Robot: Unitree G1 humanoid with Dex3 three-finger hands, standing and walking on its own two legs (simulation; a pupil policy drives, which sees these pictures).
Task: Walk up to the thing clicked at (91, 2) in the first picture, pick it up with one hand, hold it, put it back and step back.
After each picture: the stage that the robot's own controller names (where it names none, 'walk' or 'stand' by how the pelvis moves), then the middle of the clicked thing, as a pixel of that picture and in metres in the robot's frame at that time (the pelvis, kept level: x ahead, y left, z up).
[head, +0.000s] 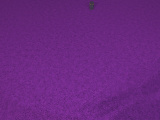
stand; (91, 5) +2.23 -0.10 -0.72
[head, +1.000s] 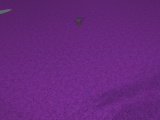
walk; (78, 21) +2.10 +0.22 -0.70
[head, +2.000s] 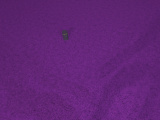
walk; (65, 35) +1.48 +0.34 -0.72
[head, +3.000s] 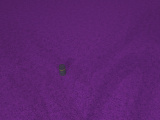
walk; (62, 70) +0.97 +0.27 -0.71
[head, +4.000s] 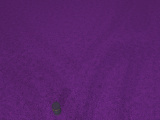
walk; (56, 108) +0.57 +0.22 -0.69
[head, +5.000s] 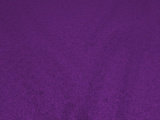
stand; out of the picture +0.36 +0.21 -0.69
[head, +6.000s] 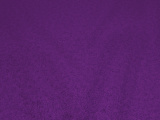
stand; out of the picture +0.31 +0.22 -0.72
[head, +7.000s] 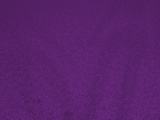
stand; out of the picture +0.33 +0.22 -0.73
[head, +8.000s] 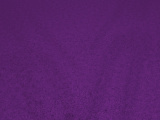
stand; out of the picture +0.33 +0.22 -0.73
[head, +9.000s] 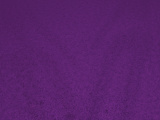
stand; out of the picture +0.32 +0.22 -0.73
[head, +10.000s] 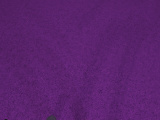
go down; out of the picture +0.35 +0.22 -0.68
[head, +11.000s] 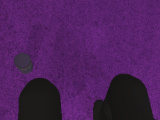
go down; (24, 64) +0.42 +0.23 -0.29
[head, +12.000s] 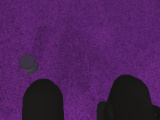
close in; (29, 65) +0.42 +0.22 -0.29
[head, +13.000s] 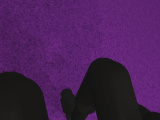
close in; out of the picture +0.42 +0.26 -0.22
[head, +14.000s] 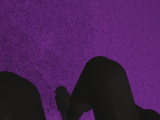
close; out of the picture +0.40 +0.27 -0.22
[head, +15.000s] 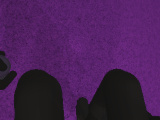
lift; out of the picture +0.34 +0.25 -0.17
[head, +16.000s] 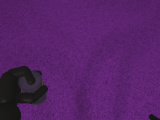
lift; (33, 89) +0.32 +0.18 +0.00
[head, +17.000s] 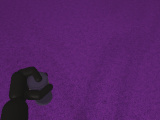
hold; (40, 89) +0.33 +0.17 +0.00
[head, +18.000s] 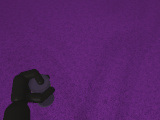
hold; (42, 91) +0.32 +0.17 +0.00
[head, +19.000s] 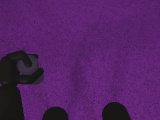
crouch; (31, 71) +0.39 +0.19 -0.07
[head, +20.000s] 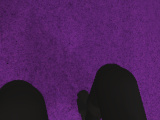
lower; out of the picture +0.45 +0.25 -0.17
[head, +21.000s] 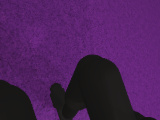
lower; out of the picture +0.44 +0.28 -0.23
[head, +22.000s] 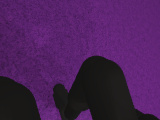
lower; out of the picture +0.43 +0.28 -0.23
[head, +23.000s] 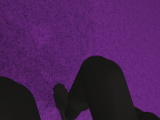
lower; out of the picture +0.43 +0.27 -0.23
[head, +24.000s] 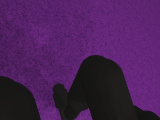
lower; out of the picture +0.43 +0.27 -0.23
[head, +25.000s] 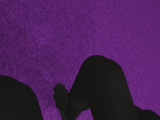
open; out of the picture +0.42 +0.25 -0.23
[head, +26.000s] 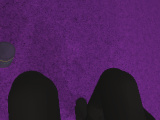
stand; (4, 55) +0.42 +0.23 -0.24
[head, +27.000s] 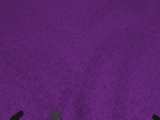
stand; (56, 117) +0.38 +0.18 -0.61
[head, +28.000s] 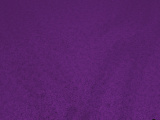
stand; out of the picture +0.37 +0.18 -0.67
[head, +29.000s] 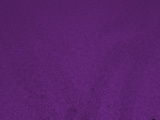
stand; out of the picture +0.37 +0.18 -0.67
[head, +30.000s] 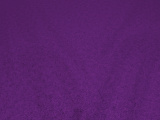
stand; out of the picture +0.38 +0.18 -0.72
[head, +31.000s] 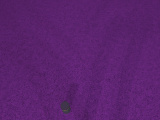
walk; (65, 107) +0.43 +0.17 -0.70
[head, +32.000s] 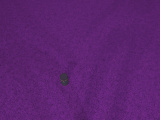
walk; (64, 79) +0.69 +0.17 -0.69
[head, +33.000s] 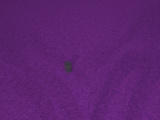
stand; (68, 66) +0.99 +0.23 -0.70
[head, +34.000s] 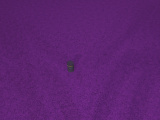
stand; (70, 66) +0.99 +0.16 -0.72
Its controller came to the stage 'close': yes
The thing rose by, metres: 0.72
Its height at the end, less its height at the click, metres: +0.00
